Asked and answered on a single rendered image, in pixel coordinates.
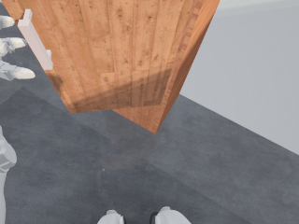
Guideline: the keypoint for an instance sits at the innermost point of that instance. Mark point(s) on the robot right shin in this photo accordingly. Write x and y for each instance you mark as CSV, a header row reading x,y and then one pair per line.
x,y
165,208

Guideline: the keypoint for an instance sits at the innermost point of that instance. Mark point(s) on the robot right thigh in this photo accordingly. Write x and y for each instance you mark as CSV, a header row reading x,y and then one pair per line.
x,y
171,217

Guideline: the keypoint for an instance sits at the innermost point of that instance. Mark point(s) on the cupboard door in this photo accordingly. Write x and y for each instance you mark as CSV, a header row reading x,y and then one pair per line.
x,y
107,54

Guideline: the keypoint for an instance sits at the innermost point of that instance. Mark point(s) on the handle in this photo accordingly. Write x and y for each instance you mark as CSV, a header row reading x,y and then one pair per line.
x,y
29,33

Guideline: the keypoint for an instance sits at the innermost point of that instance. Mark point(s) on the robot left hand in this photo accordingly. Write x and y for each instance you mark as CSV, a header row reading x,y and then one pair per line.
x,y
9,71

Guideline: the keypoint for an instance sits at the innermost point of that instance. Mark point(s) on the robot left upper arm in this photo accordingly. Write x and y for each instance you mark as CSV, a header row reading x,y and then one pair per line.
x,y
8,159

